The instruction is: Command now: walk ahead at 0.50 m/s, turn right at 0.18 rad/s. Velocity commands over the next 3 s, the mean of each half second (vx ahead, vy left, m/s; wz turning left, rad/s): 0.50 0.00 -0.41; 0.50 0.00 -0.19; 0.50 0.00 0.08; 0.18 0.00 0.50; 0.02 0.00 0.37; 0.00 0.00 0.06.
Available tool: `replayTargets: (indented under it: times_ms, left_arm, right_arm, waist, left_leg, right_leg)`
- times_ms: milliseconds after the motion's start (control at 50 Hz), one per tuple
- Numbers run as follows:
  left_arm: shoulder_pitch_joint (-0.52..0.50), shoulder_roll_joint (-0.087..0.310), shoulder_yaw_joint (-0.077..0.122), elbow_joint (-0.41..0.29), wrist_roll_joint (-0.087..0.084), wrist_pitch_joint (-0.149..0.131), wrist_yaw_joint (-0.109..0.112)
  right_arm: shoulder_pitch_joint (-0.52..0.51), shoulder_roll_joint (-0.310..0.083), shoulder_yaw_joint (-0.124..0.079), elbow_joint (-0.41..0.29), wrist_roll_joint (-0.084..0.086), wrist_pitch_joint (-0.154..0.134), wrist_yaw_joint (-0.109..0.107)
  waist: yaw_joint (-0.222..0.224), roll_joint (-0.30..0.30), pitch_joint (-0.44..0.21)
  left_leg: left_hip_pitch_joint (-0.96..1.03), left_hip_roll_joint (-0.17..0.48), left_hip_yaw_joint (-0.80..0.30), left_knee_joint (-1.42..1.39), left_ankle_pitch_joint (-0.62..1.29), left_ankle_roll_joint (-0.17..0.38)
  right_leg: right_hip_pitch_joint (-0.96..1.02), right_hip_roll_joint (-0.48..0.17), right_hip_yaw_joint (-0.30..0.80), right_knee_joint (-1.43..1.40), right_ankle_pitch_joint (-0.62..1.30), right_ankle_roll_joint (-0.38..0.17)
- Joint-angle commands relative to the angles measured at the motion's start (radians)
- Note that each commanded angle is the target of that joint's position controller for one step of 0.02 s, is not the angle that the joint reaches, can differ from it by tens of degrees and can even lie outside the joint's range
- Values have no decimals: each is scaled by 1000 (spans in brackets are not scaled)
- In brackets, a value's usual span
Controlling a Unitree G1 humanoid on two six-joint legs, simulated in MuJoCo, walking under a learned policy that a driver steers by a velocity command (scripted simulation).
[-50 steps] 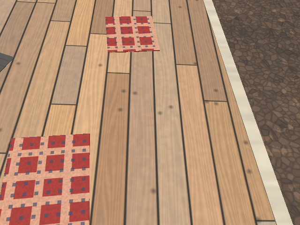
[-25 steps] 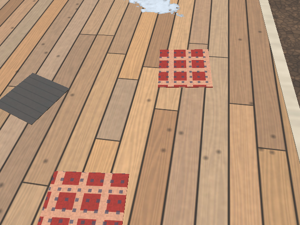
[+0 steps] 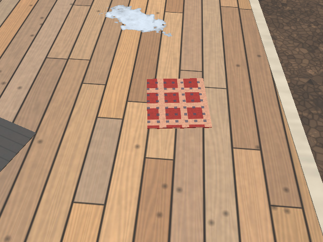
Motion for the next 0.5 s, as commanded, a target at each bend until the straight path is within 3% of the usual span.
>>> replayTargets:
  times_ms: [20, 100, 160, 200, 240, 260, 280, 300, 320, 340, 360, 380, 400, 440, 500]
  left_arm:
    - [14, 32, 3, -46, 0, -1, -6]
    - [-120, 17, -5, -91, -7, -13, -26]
    - [-185, 25, -3, -133, -8, -13, -42]
    - [-200, 31, 0, -158, -3, -13, -55]
    - [-138, 64, 18, -166, 0, -7, -60]
    - [-21, 99, 40, -144, -1, -3, -57]
    - [141, 159, 73, -108, -6, 3, -44]
    - [243, 285, 108, -103, -4, 9, -30]
    - [248, 240, 90, -118, -14, 5, -30]
    - [230, 176, 69, -119, -4, 2, -29]
    - [179, 150, 63, -123, -1, -1, -26]
    - [119, 131, 57, -132, 0, -1, -25]
    - [75, 106, 49, -146, 9, -3, -22]
    - [41, 101, 48, -161, 13, -4, -16]
    - [63, 118, 53, -139, 7, -9, 1]
  right_arm:
    - [-76, -136, -32, -58, -4, -27, -11]
    - [-18, -173, -38, -19, 2, -24, -18]
    - [19, -182, -43, 14, 12, -5, -21]
    - [23, -191, -47, 24, 17, 13, -27]
    - [3, -218, -54, 18, 16, 31, -39]
    - [-11, -223, -55, 11, 14, 43, -46]
    - [-5, -205, -45, -2, 8, 46, -57]
    - [85, -113, -11, -54, -13, 24, -50]
    - [69, -92, 6, -52, -22, -11, -32]
    - [-24, -169, -16, -76, 22, -36, -14]
    - [-86, -165, -9, -99, 36, -49, -10]
    - [-112, -155, -9, -104, 17, -53, -17]
    - [-106, -163, -17, -102, 0, -46, -24]
    - [-74, -147, -17, -99, -12, -25, -26]
    - [-105, -109, -5, -103, -15, -5, -31]
  waist:
    - [28, 97, 20]
    - [-32, 79, 45]
    - [-49, 70, 59]
    - [-41, 79, 51]
    - [6, 117, -18]
    - [74, 119, -91]
    - [150, 86, -184]
    - [128, -121, -320]
    - [124, -157, -446]
    - [154, -95, -352]
    - [135, -26, -227]
    - [95, 48, -136]
    - [57, 37, -100]
    - [19, 2, -84]
    - [21, 0, -56]
  left_leg:
    - [-47, 261, -116, -176, 201, 156]
    - [12, 277, -33, -187, 187, 123]
    - [156, 321, -9, -143, 223, 105]
    - [238, 341, 8, -77, 348, 85]
    - [271, 334, 43, 74, 702, 56]
    - [245, 310, 77, 242, 839, 32]
    - [101, 272, 104, 476, 772, -5]
    - [-336, 139, 113, 880, 271, -76]
    - [-547, 3, -87, 1070, -407, -93]
    - [-650, 70, -173, 1114, -362, -71]
    - [-664, 113, -150, 1055, -279, -56]
    - [-633, 149, -137, 955, -221, -58]
    - [-561, 177, -138, 883, -177, -66]
    - [-486, 182, -129, 827, -143, -97]
    - [-483, 177, -99, 681, -31, -144]
  right_leg:
    - [-6, -21, 23, -145, 189, 9]
    - [29, 23, -9, -346, 333, -17]
    - [-37, 34, -8, -412, 281, -48]
    - [-47, 54, -38, -432, 181, -74]
    - [73, 116, -105, -428, 67, -110]
    - [230, 160, -134, -450, 64, -136]
    - [495, 161, -84, -469, 111, -176]
    - [919, -95, 377, -472, 34, -343]
    - [1065, -215, 792, -657, -64, -435]
    - [1014, -193, 686, -695, -119, -380]
    - [870, -154, 550, -705, -75, -345]
    - [717, -114, 451, -720, 28, -321]
    - [608, -84, 384, -740, 135, -308]
    - [496, -49, 336, -778, 243, -320]
    - [417, -20, 231, -800, 337, -313]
